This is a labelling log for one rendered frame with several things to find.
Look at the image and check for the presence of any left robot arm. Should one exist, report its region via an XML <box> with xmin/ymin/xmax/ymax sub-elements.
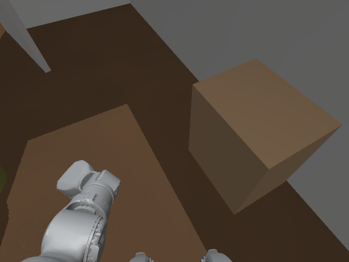
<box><xmin>21</xmin><ymin>170</ymin><xmax>121</xmax><ymax>262</ymax></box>

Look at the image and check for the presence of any left robot hand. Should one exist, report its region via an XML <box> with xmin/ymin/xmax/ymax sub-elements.
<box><xmin>57</xmin><ymin>160</ymin><xmax>95</xmax><ymax>200</ymax></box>

